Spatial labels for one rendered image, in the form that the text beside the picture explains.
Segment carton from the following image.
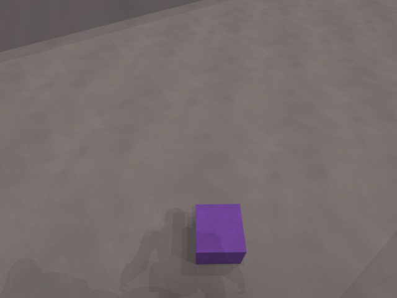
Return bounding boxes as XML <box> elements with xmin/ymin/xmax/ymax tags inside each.
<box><xmin>195</xmin><ymin>204</ymin><xmax>247</xmax><ymax>264</ymax></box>

